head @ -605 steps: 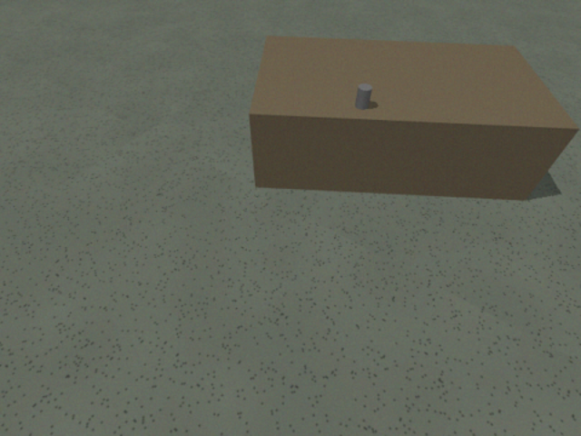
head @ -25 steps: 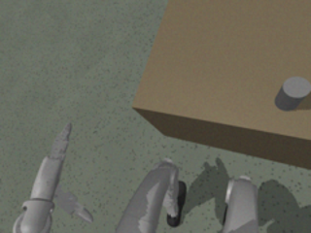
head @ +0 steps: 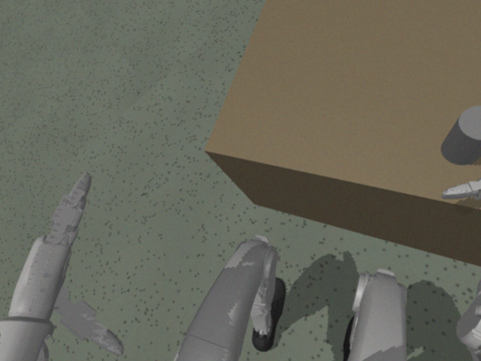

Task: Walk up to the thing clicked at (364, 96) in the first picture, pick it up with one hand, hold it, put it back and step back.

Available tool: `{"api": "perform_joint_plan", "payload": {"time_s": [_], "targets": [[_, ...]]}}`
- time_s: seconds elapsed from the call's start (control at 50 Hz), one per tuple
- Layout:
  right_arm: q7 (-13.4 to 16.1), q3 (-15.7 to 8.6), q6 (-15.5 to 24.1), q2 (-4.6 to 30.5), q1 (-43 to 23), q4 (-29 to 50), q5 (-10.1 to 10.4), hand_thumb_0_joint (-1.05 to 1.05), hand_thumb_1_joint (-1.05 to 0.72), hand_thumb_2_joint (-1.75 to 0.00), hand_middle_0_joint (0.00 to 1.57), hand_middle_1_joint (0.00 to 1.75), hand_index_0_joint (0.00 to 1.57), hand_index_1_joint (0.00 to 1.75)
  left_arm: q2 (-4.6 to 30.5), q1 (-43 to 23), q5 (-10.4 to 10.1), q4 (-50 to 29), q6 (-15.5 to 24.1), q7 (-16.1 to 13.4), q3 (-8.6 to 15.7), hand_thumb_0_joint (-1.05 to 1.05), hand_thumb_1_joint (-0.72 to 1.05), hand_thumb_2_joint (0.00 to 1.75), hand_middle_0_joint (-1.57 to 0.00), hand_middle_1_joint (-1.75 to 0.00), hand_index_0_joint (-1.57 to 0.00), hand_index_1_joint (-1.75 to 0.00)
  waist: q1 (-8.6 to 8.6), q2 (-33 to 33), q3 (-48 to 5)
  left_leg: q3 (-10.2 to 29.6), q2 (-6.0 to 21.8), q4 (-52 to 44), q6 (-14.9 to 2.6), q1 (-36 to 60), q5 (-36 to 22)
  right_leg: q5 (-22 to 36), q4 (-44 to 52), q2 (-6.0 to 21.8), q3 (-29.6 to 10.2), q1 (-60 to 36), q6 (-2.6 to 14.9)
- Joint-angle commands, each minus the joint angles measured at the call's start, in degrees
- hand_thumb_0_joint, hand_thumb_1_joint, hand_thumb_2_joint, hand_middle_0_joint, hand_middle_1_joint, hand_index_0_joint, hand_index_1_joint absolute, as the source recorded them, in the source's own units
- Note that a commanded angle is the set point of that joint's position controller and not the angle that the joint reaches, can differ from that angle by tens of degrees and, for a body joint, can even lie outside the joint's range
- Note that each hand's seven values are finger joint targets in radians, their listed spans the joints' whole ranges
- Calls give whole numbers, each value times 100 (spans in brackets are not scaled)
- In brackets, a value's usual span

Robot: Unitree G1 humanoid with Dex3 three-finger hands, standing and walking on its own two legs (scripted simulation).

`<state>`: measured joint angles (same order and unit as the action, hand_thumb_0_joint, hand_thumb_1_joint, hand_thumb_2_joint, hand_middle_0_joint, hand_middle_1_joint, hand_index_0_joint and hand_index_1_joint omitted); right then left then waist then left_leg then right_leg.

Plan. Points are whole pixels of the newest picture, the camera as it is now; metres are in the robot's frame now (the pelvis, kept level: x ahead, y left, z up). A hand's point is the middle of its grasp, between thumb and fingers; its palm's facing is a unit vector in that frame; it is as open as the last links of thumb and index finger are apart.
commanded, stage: close in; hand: right
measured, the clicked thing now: (470, 137) +0.50 -0.22 -0.07
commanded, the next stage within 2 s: rest palm in 0.16 s
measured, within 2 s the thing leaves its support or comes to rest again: leaves its support in 1.54 s
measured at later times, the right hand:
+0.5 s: hand (464, 139) +0.49 -0.21 -0.06, palm faces +0.18 +0.98 +0.03, open 17.1 cm
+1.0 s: hand (464, 142) +0.49 -0.21 -0.06, palm faces +0.19 +0.98 +0.01, open 13.3 cm
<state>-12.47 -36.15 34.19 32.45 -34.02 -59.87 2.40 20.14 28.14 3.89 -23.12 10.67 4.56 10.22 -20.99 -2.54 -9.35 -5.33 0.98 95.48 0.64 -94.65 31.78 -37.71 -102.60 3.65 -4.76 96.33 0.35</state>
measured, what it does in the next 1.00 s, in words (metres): stands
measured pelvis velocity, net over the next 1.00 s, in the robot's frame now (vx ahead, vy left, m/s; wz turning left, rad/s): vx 0.00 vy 0.01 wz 0.00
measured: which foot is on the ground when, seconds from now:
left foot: down 0.00-1.00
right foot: down 0.00-1.00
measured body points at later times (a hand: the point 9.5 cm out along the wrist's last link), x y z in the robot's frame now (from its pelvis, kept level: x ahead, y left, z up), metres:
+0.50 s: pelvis +0.01 +0.01 +0.00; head +0.19 -0.08 +0.40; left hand +0.19 +0.25 +0.15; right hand +0.48 -0.26 -0.05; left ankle +0.10 +0.13 -0.50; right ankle +0.06 -0.11 -0.50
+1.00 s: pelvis +0.00 +0.01 +0.00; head +0.19 -0.08 +0.40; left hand +0.19 +0.26 +0.16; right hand +0.47 -0.26 -0.06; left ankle +0.10 +0.13 -0.50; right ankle +0.06 -0.11 -0.50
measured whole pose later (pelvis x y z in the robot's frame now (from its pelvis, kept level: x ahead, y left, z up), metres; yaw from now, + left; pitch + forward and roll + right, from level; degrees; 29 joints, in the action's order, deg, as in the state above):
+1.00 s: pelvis +0.00 +0.01 +0.00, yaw +0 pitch +32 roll +6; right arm -4.6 -33.7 35.4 30.2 -35.9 -59.9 -1.9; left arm 20.0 28.6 3.8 -27.3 9.0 5.1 12.5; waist -21.9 -3.4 -9.5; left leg -4.8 0.7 95.4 0.2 -95.4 31.9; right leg -37.6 -101.6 3.8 -4.4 96.3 -0.2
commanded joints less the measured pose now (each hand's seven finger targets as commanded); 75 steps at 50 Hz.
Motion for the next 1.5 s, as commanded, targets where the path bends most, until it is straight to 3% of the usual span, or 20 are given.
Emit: {"api": "perform_joint_plan", "payload": {"time_s": [0.0,0.1,0.26,0.28,0.3,0.4,0.44,0.5,0.64,0.7,0.8,0.84,0.94,1.04,1.1,1.16,1.2,1.32,1.4,1.48], "targets": [[257,-198,405,1392,-1439,976,-11,0,57,-5,4,5,4,6,1155,275,-120,-1328,210,-244,1039,0,-56,6,-5,-5,-4,-5,255,1652,-2904,224,-273,-1107,-302,2010,-638,777,1653,-197,3,-2183,0],[368,-23,512,1073,-1442,803,-99,0,59,-6,3,6,3,6,1139,254,-115,-1089,220,-248,1235,0,-54,5,-5,-5,-5,-5,145,1779,-2626,268,-299,-1104,-298,1780,-594,749,1625,-178,63,-2229,-6],[455,286,626,828,-1756,1090,-188,0,51,-6,5,5,5,5,888,494,-78,-1024,257,-228,1088,0,-61,9,-5,-3,-3,-6,121,2093,-2824,275,-284,-1101,-283,1747,-836,1034,1585,-168,87,-2512,-38],[459,361,621,663,-1815,1084,-180,0,50,-5,6,4,6,4,920,513,-78,-1202,269,-226,1087,0,-61,9,-5,-4,-3,-6,-10,2017,-2822,233,-287,-1092,-283,1743,-881,1083,1600,-175,59,-2557,-45],[512,276,627,801,-1801,1254,-184,0,49,-5,7,4,6,4,930,424,-67,-1420,283,-219,1047,0,-61,9,-5,-4,-3,-6,127,2071,-3032,258,-277,-1092,-282,1862,-966,1208,1602,-164,61,-2668,-44],[638,244,614,883,-1974,918,-265,0,52,0,25,7,23,7,852,648,-35,-1052,217,-173,1043,0,-57,6,-5,-5,-5,-6,-22,1986,-2887,296,-277,-1039,-252,1831,-1208,1446,1376,-172,76,-2422,3],[700,118,614,1115,-2094,1183,-320,0,52,0,29,9,28,9,951,460,-32,-1200,200,-170,1074,0,-57,7,-5,-5,-4,-6,88,2061,-3146,317,-266,-1007,-259,1895,-1181,1458,1415,-170,75,-2527,-14],[767,234,574,807,-2101,942,-355,0,51,0,33,12,32,13,989,372,-22,-1584,141,-136,1035,0,-57,7,-5,-5,-4,-6,18,2000,-3150,184,-300,-991,-295,1766,-1011,1349,1589,-171,1,-2710,-31],[741,344,458,742,-2037,634,-457,0,46,-6,40,20,39,21,987,465,-35,-1321,63,-120,1073,0,-57,7,-5,-5,-4,-6,-11,2053,-2903,117,-309,-890,-304,1516,-958,1368,1591,-149,-38,-2618,-48],[789,215,496,853,-2160,642,-406,0,46,-9,47,26,47,26,953,429,-26,-1367,70,-128,1024,0,-58,7,-5,-5,-4,-6,-29,1872,-2898,171,-311,-907,-277,1656,-1097,1400,1453,-150,-7,-2404,2],[806,135,537,1050,-2095,1147,-417,0,38,-23,59,40,59,40,1148,336,-78,-1588,66,-148,1256,0,-57,7,-5,-5,-4,-5,111,2045,-3337,233,-302,-1003,-269,1955,-960,1168,1578,-175,56,-2576,-12],[749,330,495,697,-1921,971,-379,0,33,-28,67,47,66,47,999,479,-91,-1299,59,-128,1153,0,-56,7,-4,-5,-4,-5,101,2165,-3071,172,-315,-959,-298,1679,-925,1250,1624,-171,49,-2666,-47],[778,309,525,896,-2183,1308,-380,0,26,-32,82,56,81,56,984,430,-89,-1341,93,-157,1143,0,-57,7,-4,-5,-4,-5,-11,2140,-3051,198,-300,-949,-279,1675,-1027,1319,1521,-143,30,-2616,-26],[783,184,526,1042,-2069,1325,-329,0,13,-47,98,72,98,73,1028,430,-96,-1173,59,-160,1136,0,-56,6,-4,-5,-4,-5,138,2344,-3139,173,-292,-937,-307,1602,-966,1412,1615,-161,28,-2891,-68],[774,433,436,675,-2041,1187,-326,0,1,-58,104,82,104,82,927,478,-80,-1269,53,-150,1044,0,-55,6,-4,-5,-4,-5,45,2174,-3072,194,-301,-1045,-294,1742,-929,1226,1653,-169,41,-2750,-37],[777,403,390,787,-2069,849,-368,0,-6,-63,110,86,109,86,1108,384,-89,-1279,69,-200,1248,0,-56,6,-5,-5,-4,-5,-133,1966,-2810,208,-289,-1047,-270,1681,-896,1073,1575,-169,22,-2461,-8],[799,382,377,782,-2187,765,-376,0,-11,-66,115,91,114,91,1050,314,-79,-1342,62,-192,1115,0,-56,6,-5,-5,-4,-5,-139,1805,-2707,192,-291,-1036,-267,1630,-805,952,1602,-165,-6,-2325,6],[855,134,427,1101,-1933,346,-414,0,-29,-93,119,114,121,114,1095,349,-100,-1680,53,-187,1111,0,-60,8,-7,-5,-5,-7,-1,1607,-2685,258,-293,-1086,-263,1863,-583,701,1666,-181,30,-2070,11],[671,258,373,1155,-2117,913,-433,0,-43,-116,124,126,126,126,1130,541,-138,-1797,61,-171,1182,0,-59,8,-7,-5,-5,-7,-29,2052,-3157,225,-297,-1105,-278,1984,-875,1062,1726,-188,49,-2621,-22],[635,160,223,1166,-2219,1350,-298,0,-51,-119,132,132,133,132,931,652,-164,-1603,67,-146,1003,0,-59,8,-6,-5,-5,-7,161,2367,-3194,202,-292,-1145,-298,1915,-903,1218,1835,-180,69,-2932,-73]]}}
